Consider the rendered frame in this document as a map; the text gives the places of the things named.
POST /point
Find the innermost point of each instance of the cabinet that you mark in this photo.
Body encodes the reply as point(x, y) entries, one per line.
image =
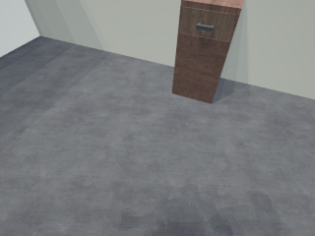
point(199, 60)

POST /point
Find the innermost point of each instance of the handle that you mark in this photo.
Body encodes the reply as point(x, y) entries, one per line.
point(204, 27)

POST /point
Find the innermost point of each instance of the drawer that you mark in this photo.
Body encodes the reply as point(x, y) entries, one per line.
point(221, 21)

